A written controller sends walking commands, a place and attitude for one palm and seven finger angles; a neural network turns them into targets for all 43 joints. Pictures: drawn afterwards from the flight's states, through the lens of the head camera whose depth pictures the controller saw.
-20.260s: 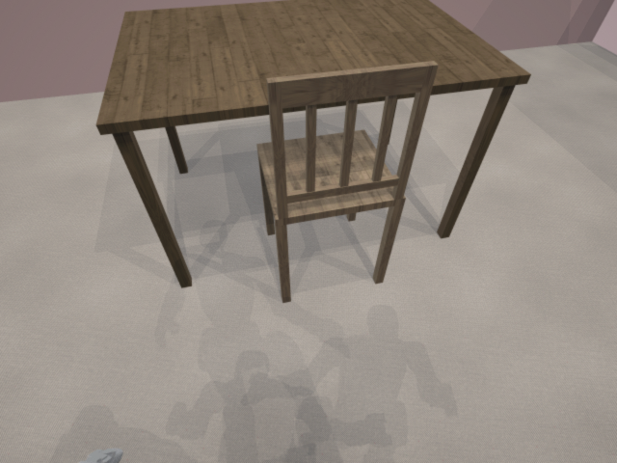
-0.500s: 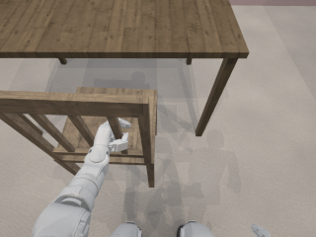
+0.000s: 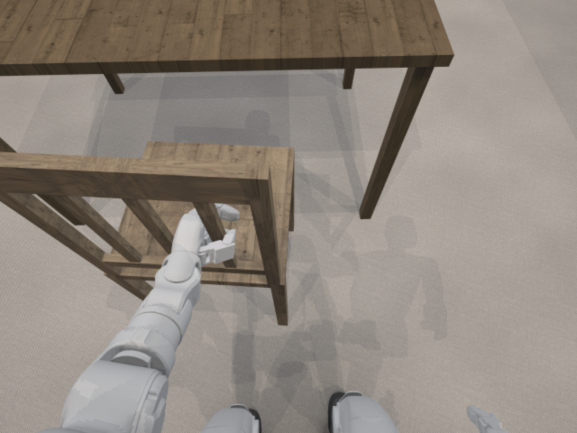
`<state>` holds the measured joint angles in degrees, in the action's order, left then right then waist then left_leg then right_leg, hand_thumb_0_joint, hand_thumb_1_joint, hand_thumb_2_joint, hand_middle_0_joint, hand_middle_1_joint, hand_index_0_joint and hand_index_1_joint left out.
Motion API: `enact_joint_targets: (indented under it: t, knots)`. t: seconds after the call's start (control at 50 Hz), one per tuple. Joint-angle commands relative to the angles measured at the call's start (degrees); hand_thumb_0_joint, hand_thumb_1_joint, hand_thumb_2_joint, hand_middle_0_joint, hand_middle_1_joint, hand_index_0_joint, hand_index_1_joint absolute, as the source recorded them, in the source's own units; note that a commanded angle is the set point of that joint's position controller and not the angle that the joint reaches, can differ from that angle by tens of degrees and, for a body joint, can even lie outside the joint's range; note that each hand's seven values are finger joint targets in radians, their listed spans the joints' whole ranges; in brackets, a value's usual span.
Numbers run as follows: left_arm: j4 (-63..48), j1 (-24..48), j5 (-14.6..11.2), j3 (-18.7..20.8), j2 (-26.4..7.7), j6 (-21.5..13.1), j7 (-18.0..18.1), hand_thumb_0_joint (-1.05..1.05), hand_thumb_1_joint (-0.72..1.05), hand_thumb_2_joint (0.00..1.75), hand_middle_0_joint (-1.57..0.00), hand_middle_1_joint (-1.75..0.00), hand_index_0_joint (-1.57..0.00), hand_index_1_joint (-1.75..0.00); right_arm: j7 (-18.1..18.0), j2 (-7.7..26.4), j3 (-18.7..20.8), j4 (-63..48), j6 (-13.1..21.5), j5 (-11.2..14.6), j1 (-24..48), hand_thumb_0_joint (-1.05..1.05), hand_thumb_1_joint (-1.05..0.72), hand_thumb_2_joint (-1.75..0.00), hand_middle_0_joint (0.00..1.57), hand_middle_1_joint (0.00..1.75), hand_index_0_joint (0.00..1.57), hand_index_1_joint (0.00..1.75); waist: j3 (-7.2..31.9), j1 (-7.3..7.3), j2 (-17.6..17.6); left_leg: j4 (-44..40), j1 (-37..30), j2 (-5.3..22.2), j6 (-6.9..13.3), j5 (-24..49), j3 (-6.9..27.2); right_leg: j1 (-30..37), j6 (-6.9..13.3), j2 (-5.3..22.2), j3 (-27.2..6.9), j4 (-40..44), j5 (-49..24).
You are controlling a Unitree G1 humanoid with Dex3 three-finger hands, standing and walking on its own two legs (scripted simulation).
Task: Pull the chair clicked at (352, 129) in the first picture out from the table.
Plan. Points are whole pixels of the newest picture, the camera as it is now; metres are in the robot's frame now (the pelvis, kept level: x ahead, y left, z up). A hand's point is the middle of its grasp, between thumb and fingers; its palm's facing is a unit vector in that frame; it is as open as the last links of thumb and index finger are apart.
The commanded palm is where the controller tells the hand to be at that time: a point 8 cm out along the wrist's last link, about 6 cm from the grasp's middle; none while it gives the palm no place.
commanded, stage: step backward, pulling the chair out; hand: left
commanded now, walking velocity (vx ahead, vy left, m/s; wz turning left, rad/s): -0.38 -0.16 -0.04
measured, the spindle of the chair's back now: (161, 233) +0.42 +0.21 -0.08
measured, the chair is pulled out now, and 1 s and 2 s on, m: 0.22 0.44 0.60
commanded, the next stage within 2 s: stop walking, hand still on the chair in 1.22 s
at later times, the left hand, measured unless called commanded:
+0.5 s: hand (225, 308) +0.28 +0.09 -0.06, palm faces -0.11 -0.98 -0.16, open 5.5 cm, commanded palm +0.29 +0.15 -0.05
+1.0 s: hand (221, 398) +0.17 +0.09 -0.06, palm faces -0.14 -0.98 -0.14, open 5.5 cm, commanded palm +0.17 +0.15 -0.05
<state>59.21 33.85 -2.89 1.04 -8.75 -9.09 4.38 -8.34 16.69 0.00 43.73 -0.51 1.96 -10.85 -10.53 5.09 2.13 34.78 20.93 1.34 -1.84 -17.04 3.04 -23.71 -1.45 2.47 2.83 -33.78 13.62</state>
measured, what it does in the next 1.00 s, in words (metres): walks backwards: right foot, then left foot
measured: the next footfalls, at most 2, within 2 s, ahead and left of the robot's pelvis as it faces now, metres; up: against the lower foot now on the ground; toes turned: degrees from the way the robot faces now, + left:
right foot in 0.20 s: +0.00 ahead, -0.13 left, +0.00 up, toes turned -3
left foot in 0.46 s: -0.07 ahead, +0.15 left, +0.00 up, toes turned +0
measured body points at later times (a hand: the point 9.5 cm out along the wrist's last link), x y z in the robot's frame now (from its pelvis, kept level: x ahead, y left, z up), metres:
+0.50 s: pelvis -0.10 +0.01 +0.00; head +0.01 -0.01 +0.44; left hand +0.28 +0.14 -0.05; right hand -0.02 -0.27 -0.14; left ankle -0.11 +0.15 -0.73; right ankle -0.04 -0.13 -0.73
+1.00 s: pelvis -0.21 +0.02 +0.00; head -0.12 +0.01 +0.44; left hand +0.17 +0.14 -0.04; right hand -0.14 -0.27 -0.13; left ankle -0.26 +0.16 -0.73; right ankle -0.11 -0.12 -0.73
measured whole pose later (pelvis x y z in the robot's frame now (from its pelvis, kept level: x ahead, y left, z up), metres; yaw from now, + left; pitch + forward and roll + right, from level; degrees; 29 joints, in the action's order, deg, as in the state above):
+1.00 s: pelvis -0.21 +0.02 +0.00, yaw +1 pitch +4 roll +1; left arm 63.1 35.9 -2.9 -1.7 -5.6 -8.0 3.8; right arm -8.4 17.6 0.7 44.8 0.6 2.4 -11.3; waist -8.2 5.1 1.1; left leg 29.5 14.3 1.9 -1.8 -17.1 -0.8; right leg -28.1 -1.7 4.3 1.7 -29.2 5.2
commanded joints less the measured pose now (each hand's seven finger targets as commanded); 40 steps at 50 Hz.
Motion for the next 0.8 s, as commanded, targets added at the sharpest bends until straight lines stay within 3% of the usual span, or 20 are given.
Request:
enact_joint_targets:
  t: [0.0, 0.02, 0.06, 0.12, 0.16, 0.2, 0.22, 0.24, 0.26, 0.3, 0.4, 0.46, 0.48, 0.52, 0.58, 0.66, 0.68, 0.7, 0.74, 0.78]
  knots:
    - [-13.4, 20.4, 0.3, -2.3, -6.3, -3.3, 0.0, 0.0, 0.9, 0.9, -0.5, -1.45, -0.5, -1.45, -0.4, 5.5, 2.3, -7.2, 0.3, -0.1, -3.4, 0.0, -0.9, -0.9, 0.2, 0.3, 0.2, 0.3, 31.8, -1.94, 3.8, -5.9, -13.9, 11.2, 4.9, 40.2, 6.7, 12.4, 0.2, 2.5, -2.5, -3.8, -21.5]
    - [-14.3, 22.1, 0.8, -2.9, -6.0, -3.7, -0.4, 0.0, 0.9, 0.9, -0.5, -1.45, -0.5, -1.45, 0.1, 5.0, 2.3, -7.5, 0.2, -0.7, -2.2, 0.0, -0.9, -0.9, 0.2, 0.3, 0.2, 0.3, 31.1, -2.13, 11.0, -8.1, -12.7, 12.6, 5.8, 41.1, 7.9, 9.8, 0.6, 1.6, -2.3, -8.8, -5.7]
    - [-11.9, 19.9, 0.9, -1.7, -5.6, -4.3, 0.0, 0.0, 0.9, 0.9, -0.5, -1.45, -0.5, -1.45, 1.4, 4.6, 2.9, -7.1, 0.3, -1.3, -4.4, 0.0, -0.9, -0.9, 0.2, 0.3, 0.2, 0.3, 30.3, -2.57, 12.5, -7.4, -17.3, 15.4, 8.7, 46.2, 10.5, 3.2, 1.3, -0.6, -2.5, -11.7, 11.0]
    - [-10.4, 19.5, 1.3, -0.2, -7.1, -5.6, 0.1, 0.0, 0.9, 0.9, -0.5, -1.45, -0.5, -1.45, 2.8, 5.2, 3.5, -5.8, 1.5, -1.2, -6.7, 0.0, -0.9, -0.9, 0.2, 0.3, 0.2, 0.3, 30.8, -1.99, 9.2, -1.9, -25.7, 15.1, 8.5, 57.7, 9.5, 2.4, 1.5, -1.2, -3.0, -2.8, 4.7]
    - [-9.7, 20.0, 2.0, -0.7, -6.8, -6.4, -0.1, 0.0, 0.9, 0.9, -0.5, -1.45, -0.5, -1.45, 3.4, 4.6, 3.2, -5.4, 1.9, -1.1, -6.0, 0.0, -0.9, -0.9, 0.2, 0.3, 0.2, 0.3, 30.5, -1.88, 9.1, 0.3, -22.4, 13.7, 6.9, 53.5, 7.8, 7.2, 1.7, -0.2, -4.1, 3.2, -4.9]
    - [-9.1, 19.9, 2.3, 0.4, -9.1, -6.9, 0.0, 0.0, 0.9, 0.9, -0.5, -1.45, -0.5, -1.45, 3.1, 4.3, 3.0, -5.4, 2.1, -0.5, -5.1, 0.0, -0.9, -0.9, 0.2, 0.3, 0.2, 0.3, 29.9, -2.07, 5.7, 2.4, -12.7, 10.3, 3.4, 38.4, 3.1, 13.9, 2.1, 3.3, -5.9, 6.8, -25.4]
    - [-7.9, 18.3, 1.4, 2.3, -12.5, -6.7, 0.4, 0.0, 0.9, 0.9, -0.5, -1.45, -0.5, -1.45, 2.0, 4.9, 3.6, -4.9, 2.2, 0.5, -6.8, 0.0, -0.9, -0.9, 0.2, 0.3, 0.2, 0.3, 32.1, -1.67, -5.5, 6.2, -7.7, 6.5, 0.7, 25.9, -0.3, 20.6, 3.6, 7.5, -9.2, 7.1, -39.1]
    - [-6.7, 18.3, 1.2, 3.4, -14.6, -6.2, 0.7, 0.0, 0.9, 0.9, -0.5, -1.45, -0.5, -1.45, 1.4, 5.1, 3.8, -5.2, 2.6, 0.9, -4.7, 0.0, -0.9, -0.9, 0.2, 0.3, 0.2, 0.3, 32.3, -2.1, -11.2, 12.6, -1.7, 2.1, -1.4, 1.1, -1.9, 23.0, 6.8, 14.0, -14.3, 7.1, -49.7]
    - [-6.3, 17.5, 1.2, 3.0, -14.3, -5.3, 0.6, 0.0, 0.9, 0.9, -0.5, -1.45, -0.5, -1.45, 1.1, 5.1, 3.4, -6.1, 3.0, 0.8, -2.0, 0.0, -0.9, -0.9, 0.2, 0.3, 0.2, 0.3, 31.4, -3.67, -9.2, 18.8, 2.1, 0.4, -1.2, -11.0, 1.4, 21.2, 9.1, 18.2, -16.6, 7.9, -48.6]
    - [-5.9, 17.0, 1.3, 2.7, -12.2, -4.3, 0.7, 0.0, 0.9, 0.9, -0.5, -1.45, -0.5, -1.45, 0.9, 3.7, 1.8, -5.3, 3.5, -0.1, -1.0, 0.0, -0.9, -0.9, 0.2, 0.3, 0.2, 0.3, 29.3, -4.15, -6.8, 19.3, 3.9, 1.3, -1.0, -13.1, 4.5, 19.7, 10.4, 19.0, -14.3, 6.9, -41.7]
    - [-6.0, 16.8, 0.2, 1.0, -10.1, -3.1, 0.7, 0.0, 0.9, 0.9, -0.5, -1.45, -0.5, -1.45, -0.5, 5.0, 1.8, -3.2, 3.1, 0.3, -3.8, 0.0, -0.9, -0.9, 0.2, 0.3, 0.2, 0.3, 30.1, -3.02, -11.0, -4.4, -6.2, 2.6, -0.4, 3.4, -0.6, 19.1, 4.8, 12.5, -8.5, 4.0, -37.8]
    - [-7.8, 20.4, -0.1, -1.7, -6.6, -3.7, 0.1, 0.0, 0.9, 0.9, -0.5, -1.45, -0.5, -1.45, -0.3, 6.8, 3.3, -4.1, 2.3, 0.7, -5.3, 0.0, -0.9, -0.9, 0.2, 0.3, 0.2, 0.3, 30.2, -2.67, -3.0, -7.8, -14.5, 10.6, 3.4, 32.7, 1.9, 11.7, 0.0, 2.6, -3.3, 0.5, -22.2]
    - [-10.3, 22.9, 0.2, -3.0, -4.8, -4.4, -0.2, 0.0, 0.9, 0.9, -0.5, -1.45, -0.5, -1.45, -0.3, 5.5, 2.8, -5.3, 2.0, -0.3, -4.2, 0.0, -0.9, -0.9, 0.2, 0.3, 0.2, 0.3, 30.6, -1.88, 5.1, -7.3, -15.0, 12.1, 4.8, 37.9, 4.6, 9.9, 0.0, 1.8, -2.0, -4.2, -17.9]
    - [-11.1, 23.9, 0.8, -1.3, -6.1, -5.1, -0.3, 0.0, 0.9, 0.9, -0.5, -1.45, -0.5, -1.45, 0.7, 4.6, 2.8, -5.7, 1.7, -1.5, -3.6, 0.0, -0.9, -0.9, 0.2, 0.3, 0.2, 0.3, 29.3, -2.51, 13.4, -9.8, -15.4, 15.8, 7.9, 41.8, 8.3, 3.9, 0.6, -0.2, -2.5, -11.9, 8.5]
    - [-8.6, 21.6, 1.0, -1.5, -4.4, -6.0, -0.2, 0.0, 0.9, 0.9, -0.5, -1.45, -0.5, -1.45, 2.5, 4.6, 3.5, -4.8, 2.3, -1.2, -6.3, 0.0, -0.9, -0.9, 0.2, 0.3, 0.2, 0.3, 29.0, -1.97, 8.2, -3.0, -25.2, 16.0, 8.7, 55.8, 7.3, 1.9, 1.3, -1.0, -3.1, -3.7, 5.2]
    - [-6.1, 20.7, 2.1, -0.4, -7.4, -6.9, -0.2, 0.0, 0.9, 0.9, -0.5, -1.45, -0.5, -1.45, 3.1, 4.4, 3.0, -4.1, 3.0, -0.6, -5.3, 0.0, -0.9, -0.9, 0.2, 0.3, 0.2, 0.3, 26.9, -2.18, 5.9, 1.6, -11.0, 10.7, 3.1, 35.9, 1.5, 14.1, 2.1, 3.2, -5.6, 6.4, -24.3]
    - [-6.4, 20.5, 1.3, 1.3, -10.7, -6.9, 0.3, 0.0, 0.9, 0.9, -0.5, -1.45, -0.5, -1.45, 2.2, 4.4, 3.8, -3.5, 3.1, 0.5, -7.1, 0.0, -0.9, -0.9, 0.2, 0.3, 0.2, 0.3, 30.3, -1.66, -7.0, 6.3, -6.1, 5.7, -0.1, 16.8, -2.8, 19.8, 3.7, 8.1, -10.2, 8.2, -34.2]
    - [-4.8, 18.8, 1.0, 2.8, -13.2, -6.5, 0.6, 0.0, 0.9, 0.9, -0.5, -1.45, -0.5, -1.45, 1.7, 4.8, 4.3, -4.3, 3.7, 1.0, -5.4, 0.0, -0.9, -0.9, 0.2, 0.3, 0.2, 0.3, 31.1, -2.71, -13.8, 14.6, -1.2, 0.9, -1.5, -8.0, -3.0, 20.6, 6.9, 15.2, -17.0, 10.8, -40.9]
    - [-3.1, 15.8, 1.0, 2.0, -11.7, -4.3, 0.5, 0.0, 0.9, 0.9, -0.5, -1.45, -0.5, -1.45, 1.4, 4.7, 3.1, -4.1, 4.4, 0.4, -2.6, 0.0, -0.9, -0.9, 0.2, 0.3, 0.2, 0.3, 30.6, -4.85, -8.2, 24.0, 3.8, 0.9, -1.2, -16.0, 3.9, 19.9, 11.7, 20.6, -18.9, 9.1, -40.0]
    - [-4.0, 17.3, 1.0, 2.9, -11.3, -3.8, 0.9, 0.0, 0.9, 0.9, -0.5, -1.45, -0.5, -1.45, 1.3, 3.4, 1.8, -3.7, 4.2, -0.1, -2.3, 0.0, -0.9, -0.9, 0.2, 0.3, 0.2, 0.3, 30.7, -4.16, -7.3, 21.6, 3.6, 0.5, -1.5, -14.4, 3.1, 21.4, 10.4, 18.3, -14.3, 7.7, -41.4]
